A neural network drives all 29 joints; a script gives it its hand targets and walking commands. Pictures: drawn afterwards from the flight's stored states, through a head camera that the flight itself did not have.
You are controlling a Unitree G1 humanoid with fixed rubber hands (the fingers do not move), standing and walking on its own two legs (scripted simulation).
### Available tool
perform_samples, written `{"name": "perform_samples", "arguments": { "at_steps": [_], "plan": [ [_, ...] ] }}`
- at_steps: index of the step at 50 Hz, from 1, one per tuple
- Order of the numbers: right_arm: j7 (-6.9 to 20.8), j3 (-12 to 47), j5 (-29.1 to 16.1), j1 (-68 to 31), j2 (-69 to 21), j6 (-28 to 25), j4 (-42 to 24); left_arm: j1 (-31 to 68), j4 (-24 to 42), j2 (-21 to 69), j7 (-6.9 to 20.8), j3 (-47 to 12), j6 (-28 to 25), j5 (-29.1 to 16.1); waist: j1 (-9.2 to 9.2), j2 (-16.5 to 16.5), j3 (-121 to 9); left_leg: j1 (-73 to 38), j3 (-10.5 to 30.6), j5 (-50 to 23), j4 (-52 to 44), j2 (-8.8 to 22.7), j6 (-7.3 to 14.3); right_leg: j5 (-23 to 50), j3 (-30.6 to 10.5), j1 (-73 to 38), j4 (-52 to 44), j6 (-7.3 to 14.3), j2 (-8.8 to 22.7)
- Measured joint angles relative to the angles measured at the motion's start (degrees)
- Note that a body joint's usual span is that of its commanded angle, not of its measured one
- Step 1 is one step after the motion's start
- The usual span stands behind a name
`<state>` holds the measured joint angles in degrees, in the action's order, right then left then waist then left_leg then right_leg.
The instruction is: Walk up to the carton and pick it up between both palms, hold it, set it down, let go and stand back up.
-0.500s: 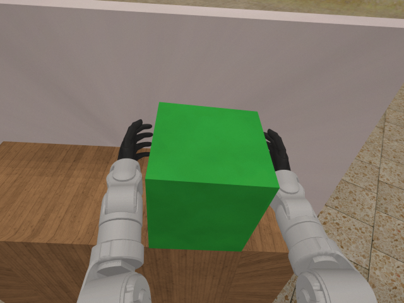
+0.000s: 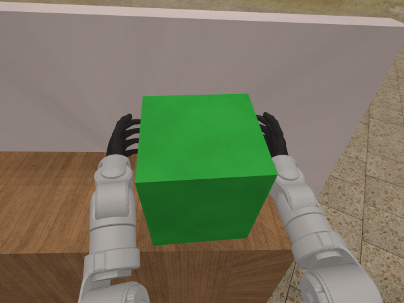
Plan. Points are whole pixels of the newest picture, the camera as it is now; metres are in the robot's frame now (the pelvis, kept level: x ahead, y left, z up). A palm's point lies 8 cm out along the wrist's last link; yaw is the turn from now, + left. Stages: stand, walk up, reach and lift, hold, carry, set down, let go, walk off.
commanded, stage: reach and lift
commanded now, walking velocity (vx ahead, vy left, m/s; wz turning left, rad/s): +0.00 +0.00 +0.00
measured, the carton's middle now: (198, 172) +0.37 +0.00 +0.10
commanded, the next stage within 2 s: hold in 1.08 s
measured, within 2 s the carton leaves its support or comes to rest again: neither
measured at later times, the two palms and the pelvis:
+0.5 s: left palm (114, 153) +0.35 +0.16 +0.18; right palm (277, 149) +0.35 -0.15 +0.17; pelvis -0.01 -0.01 +0.00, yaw +0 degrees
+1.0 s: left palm (111, 149) +0.34 +0.16 +0.19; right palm (281, 143) +0.35 -0.15 +0.19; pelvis -0.01 -0.01 +0.00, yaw +0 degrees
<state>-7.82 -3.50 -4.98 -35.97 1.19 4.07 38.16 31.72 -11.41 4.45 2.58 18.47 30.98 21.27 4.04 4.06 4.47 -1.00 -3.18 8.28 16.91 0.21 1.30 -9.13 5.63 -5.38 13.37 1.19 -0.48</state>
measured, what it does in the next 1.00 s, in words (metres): stands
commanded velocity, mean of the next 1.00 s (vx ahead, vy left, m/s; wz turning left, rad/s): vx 0.00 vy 0.00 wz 0.00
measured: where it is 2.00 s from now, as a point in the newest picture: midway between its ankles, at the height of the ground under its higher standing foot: outside the picture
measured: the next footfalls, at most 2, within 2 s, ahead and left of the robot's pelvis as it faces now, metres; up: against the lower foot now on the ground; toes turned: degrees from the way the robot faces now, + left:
none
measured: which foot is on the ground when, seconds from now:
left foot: down 0.00-1.00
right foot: down 0.00-1.00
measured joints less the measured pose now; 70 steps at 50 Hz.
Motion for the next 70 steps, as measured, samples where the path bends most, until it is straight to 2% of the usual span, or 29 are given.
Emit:
{"name": "perform_samples", "arguments": {
  "at_steps": [4,9,13,18,37,60,70],
  "plan": [
    [-0.1,0.4,0.3,-0.4,-0.2,1.6,0.2,0.1,0.5,0.0,0.9,0.8,2.1,0.6,-0.16,0.4,0.6,-1.1,-0.3,-0.3,-0.9,-0.1,0.0,-0.2,-0.3,-0.6,0.1,0.0,0.1],
    [-0.3,1.2,-1.2,0.6,-0.2,1.1,-2.3,-1.1,4.3,0.0,0.5,0.0,3.1,-0.3,0.0,0.4,0.3,-0.3,-0.1,-0.2,-0.6,0.1,-0.2,-0.1,-0.2,0.0,0.1,0.2,-0.1],
    [-0.6,2.2,-1.5,0.8,0.4,1.9,-3.3,-1.3,5.0,0.0,0.7,-0.4,3.7,-0.1,0.17,0.3,0.3,-0.8,0.2,0.1,-0.2,0.1,-0.3,-0.3,0.1,-0.8,0.0,0.2,-0.1],
    [-0.9,2.5,-1.2,0.5,0.1,3.2,-3.0,-1.1,4.9,-0.1,1.6,0.4,5.1,0.4,0.29,0.6,0.6,-1.6,0.2,-0.2,-0.5,0.1,-0.3,-0.3,0.1,-1.2,0.4,0.3,-0.1],
    [-0.6,0.4,-0.3,-3.0,-0.3,4.2,-1.5,3.1,3.4,-1.0,2.0,1.7,6.7,0.7,0.32,0.6,0.2,-0.7,0.1,-1.6,-1.2,0.1,-0.4,0.3,0.0,0.4,1.1,0.5,-0.1],
    [-0.7,1.6,-1.5,-3.1,-0.2,6.9,-3.8,1.9,7.8,-1.1,2.5,1.3,10.4,1.0,0.99,0.8,0.6,-2.0,0.1,-1.5,-0.6,0.1,-0.3,0.5,0.1,-1.2,1.2,0.5,-0.1],
    [-0.1,-0.7,-0.4,-5.9,-0.1,7.1,-1.7,5.8,4.6,-1.6,2.2,1.9,10.5,1.3,0.59,0.4,0.1,-1.4,-0.2,-2.8,-1.7,0.1,-0.3,1.1,-0.1,0.2,1.4,0.6,-0.1]
  ]
}}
